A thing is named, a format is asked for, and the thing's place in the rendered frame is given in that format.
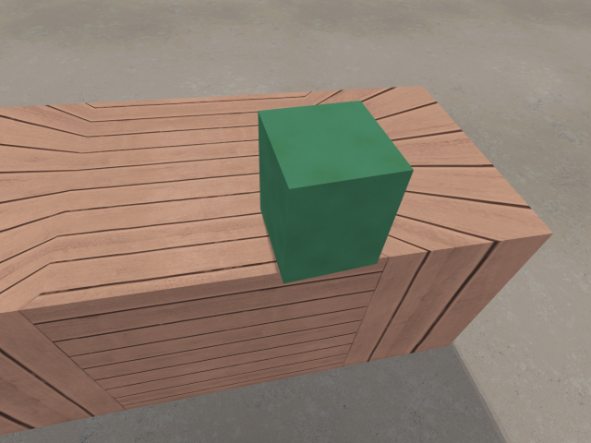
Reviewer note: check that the carton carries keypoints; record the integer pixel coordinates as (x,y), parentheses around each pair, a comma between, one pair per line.
(331,182)

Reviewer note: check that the pedestal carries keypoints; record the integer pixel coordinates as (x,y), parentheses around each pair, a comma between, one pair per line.
(136,267)

